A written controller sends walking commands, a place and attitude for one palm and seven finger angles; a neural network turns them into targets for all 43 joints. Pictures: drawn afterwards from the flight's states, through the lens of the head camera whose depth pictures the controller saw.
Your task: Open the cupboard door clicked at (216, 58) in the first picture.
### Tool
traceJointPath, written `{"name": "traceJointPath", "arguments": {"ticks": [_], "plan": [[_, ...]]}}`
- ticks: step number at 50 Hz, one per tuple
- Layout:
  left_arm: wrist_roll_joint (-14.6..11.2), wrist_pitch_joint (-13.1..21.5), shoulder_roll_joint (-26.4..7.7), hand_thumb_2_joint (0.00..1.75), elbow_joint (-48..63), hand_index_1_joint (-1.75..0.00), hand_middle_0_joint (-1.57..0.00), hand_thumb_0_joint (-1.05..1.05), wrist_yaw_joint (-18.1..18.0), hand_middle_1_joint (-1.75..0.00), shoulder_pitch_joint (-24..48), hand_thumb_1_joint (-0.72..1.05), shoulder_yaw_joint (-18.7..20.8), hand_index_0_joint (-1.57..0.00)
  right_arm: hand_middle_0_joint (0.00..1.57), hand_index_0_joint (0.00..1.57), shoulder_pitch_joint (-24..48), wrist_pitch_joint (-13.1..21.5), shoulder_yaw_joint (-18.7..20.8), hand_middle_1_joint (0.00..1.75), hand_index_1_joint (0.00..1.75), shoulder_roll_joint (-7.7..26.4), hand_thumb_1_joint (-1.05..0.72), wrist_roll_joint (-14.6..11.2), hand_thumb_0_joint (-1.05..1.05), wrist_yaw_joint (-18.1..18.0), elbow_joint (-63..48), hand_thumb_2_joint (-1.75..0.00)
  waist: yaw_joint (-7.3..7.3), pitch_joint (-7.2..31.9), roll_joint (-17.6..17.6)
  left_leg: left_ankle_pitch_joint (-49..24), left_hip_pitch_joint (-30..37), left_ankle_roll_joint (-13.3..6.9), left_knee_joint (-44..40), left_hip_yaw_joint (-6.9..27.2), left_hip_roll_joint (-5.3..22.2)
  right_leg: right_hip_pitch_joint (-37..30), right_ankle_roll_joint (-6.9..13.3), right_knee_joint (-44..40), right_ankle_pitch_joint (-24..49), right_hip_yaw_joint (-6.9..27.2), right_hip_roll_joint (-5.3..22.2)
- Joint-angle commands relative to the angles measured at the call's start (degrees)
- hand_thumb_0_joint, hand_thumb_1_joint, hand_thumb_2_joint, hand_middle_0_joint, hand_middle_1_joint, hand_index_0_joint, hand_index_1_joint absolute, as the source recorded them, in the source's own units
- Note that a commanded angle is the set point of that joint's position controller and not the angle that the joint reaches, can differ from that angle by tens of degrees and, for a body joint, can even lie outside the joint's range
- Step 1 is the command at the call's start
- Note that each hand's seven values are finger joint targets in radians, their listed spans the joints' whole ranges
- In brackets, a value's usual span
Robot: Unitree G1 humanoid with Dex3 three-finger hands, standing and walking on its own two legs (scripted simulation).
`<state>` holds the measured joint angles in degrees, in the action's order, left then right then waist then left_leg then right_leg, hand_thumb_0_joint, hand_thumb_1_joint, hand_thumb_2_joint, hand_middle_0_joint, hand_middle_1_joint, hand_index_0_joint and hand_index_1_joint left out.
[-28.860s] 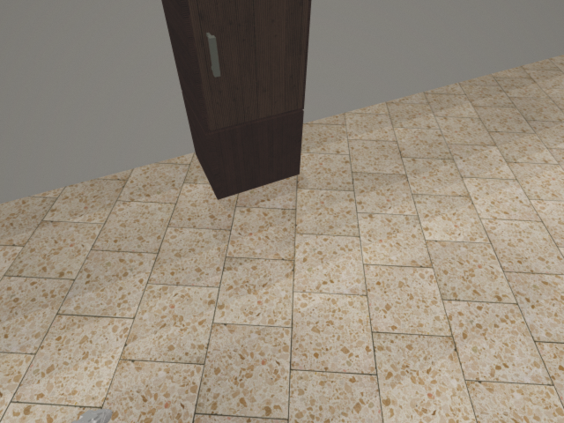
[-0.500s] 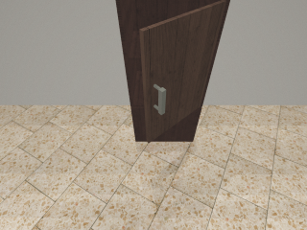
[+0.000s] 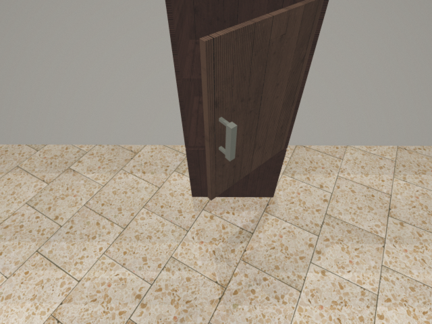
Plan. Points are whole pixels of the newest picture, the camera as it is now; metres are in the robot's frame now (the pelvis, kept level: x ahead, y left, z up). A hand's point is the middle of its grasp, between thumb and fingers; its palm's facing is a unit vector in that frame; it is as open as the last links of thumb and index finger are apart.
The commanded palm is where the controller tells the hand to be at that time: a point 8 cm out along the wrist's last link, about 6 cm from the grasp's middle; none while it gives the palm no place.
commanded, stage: look to check the result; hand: left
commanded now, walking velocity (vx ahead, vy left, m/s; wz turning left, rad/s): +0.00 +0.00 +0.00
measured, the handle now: (226, 139) +0.60 +0.00 -0.04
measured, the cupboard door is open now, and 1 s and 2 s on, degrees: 41 41 41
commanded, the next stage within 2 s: walk to a spot facing it in 0.26 s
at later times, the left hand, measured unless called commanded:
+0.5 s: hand out of the picture +0.00 +0.16 -0.18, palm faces +0.03 -0.98 -0.19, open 7.4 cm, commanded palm none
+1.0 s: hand out of the picture +0.09 +0.16 -0.16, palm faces -0.19 -0.94 -0.30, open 7.4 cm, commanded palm none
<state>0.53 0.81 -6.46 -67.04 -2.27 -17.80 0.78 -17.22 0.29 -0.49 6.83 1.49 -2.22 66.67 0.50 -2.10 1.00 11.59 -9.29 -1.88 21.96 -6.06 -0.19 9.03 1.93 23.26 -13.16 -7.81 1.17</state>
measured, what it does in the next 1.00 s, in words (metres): lifts its left foot, turning right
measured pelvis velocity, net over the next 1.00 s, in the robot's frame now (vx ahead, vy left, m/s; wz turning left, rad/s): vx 0.00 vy -0.03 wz -0.29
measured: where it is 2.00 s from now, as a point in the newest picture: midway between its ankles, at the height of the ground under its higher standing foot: outside the picture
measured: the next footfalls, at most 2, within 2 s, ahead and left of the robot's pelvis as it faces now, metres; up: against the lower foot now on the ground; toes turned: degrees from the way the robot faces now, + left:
left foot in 1.28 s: +0.11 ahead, +0.12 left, +0.00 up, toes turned -28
right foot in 1.58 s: +0.00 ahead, -0.13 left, +0.00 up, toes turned -39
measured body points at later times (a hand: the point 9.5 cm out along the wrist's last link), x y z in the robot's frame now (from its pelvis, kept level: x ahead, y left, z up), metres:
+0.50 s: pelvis +0.01 +0.00 +0.00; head +0.03 -0.01 +0.45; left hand +0.00 +0.22 -0.16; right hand -0.01 -0.21 -0.17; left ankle +0.01 +0.10 -0.74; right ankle +0.00 -0.09 -0.74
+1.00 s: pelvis +0.00 -0.03 +0.00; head +0.05 -0.07 +0.44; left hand +0.10 +0.21 -0.14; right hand +0.04 -0.30 -0.16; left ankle +0.01 +0.14 -0.66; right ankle -0.01 -0.09 -0.74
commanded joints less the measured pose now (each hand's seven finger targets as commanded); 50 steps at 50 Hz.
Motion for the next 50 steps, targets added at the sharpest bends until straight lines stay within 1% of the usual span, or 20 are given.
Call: {"name": "traceJointPath", "arguments": {"ticks": [1,10,13,19,24,27,30,33,35,36,37,38,39,40,41,42,43,45,47,50], "plan": [[-0.10,0.39,-5.40,0.90,1.15,-0.30,-0.20,0.00,-0.09,-0.30,-4.20,0.90,0.52,-0.20,0.20,0.20,-4.48,0.18,0.59,0.30,0.30,4.34,-0.90,-0.18,0.00,-0.12,-0.62,-0.90,-0.04,-3.02,-1.45,-3.63,-1.24,-0.24,-4.40,6.89,6.20,2.06,0.77,-5.42,2.74,7.32,6.33],[-0.10,0.39,-5.60,0.90,1.19,-0.30,-0.20,0.00,-0.07,-0.30,-3.43,0.90,0.49,-0.20,0.20,0.20,-3.93,0.33,0.44,0.30,0.30,4.65,-0.90,-0.18,0.00,-0.17,-0.35,-0.90,-0.07,-3.11,-0.18,-5.03,-1.15,-0.17,-4.69,7.11,6.28,1.30,0.66,-5.33,3.93,7.09,6.34],[-0.06,0.54,-5.84,0.90,1.14,-0.30,-0.20,0.00,-0.07,-0.30,-3.47,0.90,0.60,-0.20,0.20,0.20,-3.86,0.41,0.57,0.30,0.30,4.59,-0.90,-0.22,0.00,-0.15,-0.44,-0.90,-0.04,-2.38,-1.49,-6.03,-0.65,-0.23,-4.52,7.01,6.34,0.87,0.69,-5.35,4.84,6.98,6.46],[-0.11,0.58,-5.82,0.90,1.23,-0.30,-0.20,0.00,-0.10,-0.30,-3.38,0.90,0.53,-0.20,0.20,0.20,-3.53,0.36,0.58,0.30,0.30,4.71,-0.90,-0.14,0.00,-0.12,-0.34,-0.90,-0.12,-2.42,-1.33,-6.21,-0.37,-0.14,-4.44,6.94,6.24,0.61,0.69,-5.69,5.03,7.00,6.54],[0.31,-0.89,-7.29,0.90,3.11,-0.30,-0.20,0.00,0.29,-0.30,-1.75,0.90,2.30,-0.20,0.20,0.20,-3.48,-0.72,1.93,0.30,0.30,6.23,-0.90,-0.10,0.00,-0.87,-1.11,-0.90,0.33,-2.67,-0.72,-4.74,0.29,-0.04,-0.74,4.03,7.89,4.86,1.37,-2.09,7.82,9.43,6.05],[0.63,-1.78,-7.91,0.90,5.62,-0.30,-0.20,0.00,0.81,-0.30,-0.46,0.90,3.54,-0.20,0.20,0.20,-2.59,-1.18,3.20,0.30,0.30,8.03,-0.90,-0.17,0.00,-1.19,-3.44,-0.90,0.39,-1.43,0.04,-2.10,-0.04,-0.72,0.02,4.15,10.02,7.58,1.48,1.61,6.89,10.17,4.65],[0.95,-2.48,-7.84,0.90,8.06,-0.30,-0.20,0.00,1.45,-0.30,0.90,0.90,4.28,-0.20,0.20,0.20,-1.69,-1.10,4.21,0.30,0.30,9.84,-0.90,0.07,0.00,-1.38,-5.41,-0.90,0.21,-1.29,3.46,0.63,-0.38,-2.62,-2.40,6.96,14.08,11.06,0.86,7.57,3.92,9.52,2.10],[1.21,-3.08,-7.18,0.90,10.22,-0.30,-0.20,0.00,2.05,-0.30,1.56,0.90,4.84,-0.20,0.20,0.20,-0.83,-0.61,5.17,0.30,0.30,12.10,-0.90,0.31,0.00,-1.32,-7.45,-0.90,-0.35,0.47,7.45,-0.98,-1.00,-6.37,-5.08,10.37,20.64,12.58,-0.20,18.68,-7.53,7.17,0.11],[1.28,-3.31,-6.83,0.90,11.40,-0.30,-0.20,0.00,2.40,-0.30,2.36,0.90,4.95,-0.20,0.20,0.20,0.76,-0.48,5.44,0.30,0.30,12.79,-0.90,0.58,0.00,-1.14,-8.79,-0.90,-0.81,-0.37,7.09,-4.88,-2.42,-7.34,-4.11,8.96,22.17,12.48,-0.51,21.21,-11.78,6.79,0.59],[1.20,-3.06,-6.71,0.90,11.54,-0.30,-0.20,0.00,2.51,-0.30,1.31,0.90,4.99,-0.20,0.20,0.20,2.17,-0.41,5.37,0.30,0.30,12.89,-0.90,0.61,0.00,-1.06,-9.38,-0.90,-1.85,-0.03,5.87,-9.08,-3.08,-6.33,-1.01,6.61,21.06,10.14,-0.48,17.46,-9.37,6.85,0.91],[1.23,-2.70,-7.11,0.90,11.06,-0.30,-0.20,0.00,2.47,-0.30,-1.27,0.90,5.16,-0.20,0.20,0.20,3.51,-0.46,5.43,0.30,0.30,12.90,-0.90,0.36,0.00,-0.95,-10.27,-0.90,-3.20,1.39,2.02,-9.58,-4.31,-4.36,3.96,3.65,18.76,5.99,-0.19,11.30,-2.60,7.45,0.88],[1.55,-2.18,-10.02,0.90,10.75,-0.30,-0.20,0.00,2.12,-0.30,-2.92,0.90,5.64,-0.20,0.20,0.20,4.69,-0.75,5.52,0.30,0.30,11.91,-0.90,-0.09,0.00,-0.88,-11.25,-0.90,-4.01,0.92,-7.05,-3.07,-8.42,-0.33,13.42,-1.30,12.22,2.54,1.55,2.02,11.11,15.68,5.01],[1.74,-1.82,-15.82,0.90,10.69,-0.30,-0.20,0.00,1.50,-0.30,-2.99,0.90,6.49,-0.20,0.20,0.20,4.69,-1.13,5.14,0.30,0.30,8.63,-0.90,-0.67,0.00,-0.38,-12.93,-0.90,-3.36,1.04,-21.05,17.54,-18.24,3.50,24.22,-6.54,3.80,-2.22,6.32,-4.09,19.69,31.07,17.11],[0.85,-1.61,-15.50,0.90,10.19,-0.30,-0.20,0.00,0.82,-0.30,-6.03,0.90,6.67,-0.20,0.20,0.20,8.89,-2.10,5.04,0.30,0.30,10.00,-0.90,-0.42,0.00,-0.45,-13.63,-0.90,-6.27,1.15,-18.71,23.06,-21.29,3.50,35.98,1.37,2.11,-2.60,7.71,-6.23,25.62,36.18,17.53],[0.77,-1.61,-15.38,0.90,10.29,-0.30,-0.20,0.00,0.41,-0.30,-4.30,0.90,6.63,-0.20,0.20,0.20,9.59,-2.22,5.32,0.30,0.30,9.90,-0.90,-0.56,0.00,-0.36,-13.75,-0.90,-4.39,-0.02,-13.60,20.13,-24.70,3.59,41.14,5.32,2.66,-3.91,8.39,-4.53,27.14,34.88,16.28],[0.62,-1.61,-14.33,0.90,11.25,-0.30,-0.20,0.00,0.04,-0.30,-2.06,0.90,6.60,-0.20,0.20,0.20,8.63,-2.14,5.26,0.30,0.30,9.85,-0.90,-0.65,0.00,-0.34,-13.80,-0.90,-3.06,1.76,-9.54,17.42,-25.54,3.78,42.96,7.00,3.52,-5.51,8.84,-2.64,27.83,33.23,15.50],[0.52,-1.48,-14.28,0.90,12.25,-0.30,-0.20,0.00,0.08,-0.30,-0.74,0.90,6.36,-0.20,0.20,0.20,9.24,-2.17,5.09,0.30,0.30,9.44,-0.90,-0.66,0.00,-0.15,-13.87,-0.90,-2.71,2.72,-6.61,14.76,-24.91,4.28,43.56,7.45,3.87,-5.63,9.74,-2.34,25.88,30.87,13.80],[0.55,-1.18,-14.32,0.90,13.22,-0.30,-0.20,0.00,0.26,-0.30,0.05,0.90,6.18,-0.20,0.20,0.20,10.02,-2.37,4.99,0.30,0.30,9.18,-0.90,-0.55,0.00,0.12,-14.54,-0.90,-2.30,4.21,-4.40,12.05,-23.31,5.02,42.05,7.39,3.41,-5.46,9.38,-2.61,23.88,29.01,11.61],[0.66,-1.18,-14.48,0.90,13.59,-0.30,-0.20,0.00,0.40,-0.30,0.11,0.90,6.22,-0.20,0.20,0.20,10.47,-2.53,5.03,0.30,0.30,9.34,-0.90,-0.55,0.00,0.12,-15.17,-0.90,-2.22,4.22,-6.02,10.75,-22.80,5.25,40.57,7.66,3.00,-5.13,8.10,-3.23,21.81,29.10,10.32],[0.83,-1.54,-15.19,0.90,14.68,-0.30,-0.20,0.00,0.90,-0.30,0.12,0.90,6.40,-0.20,0.20,0.20,12.22,-2.50,5.05,0.30,0.30,9.91,-0.90,-0.63,0.00,0.00,-16.58,-0.90,-2.59,2.68,-7.75,10.72,-22.30,5.45,37.79,7.62,2.42,-3.75,8.36,-3.91,19.68,29.73,9.07]]}}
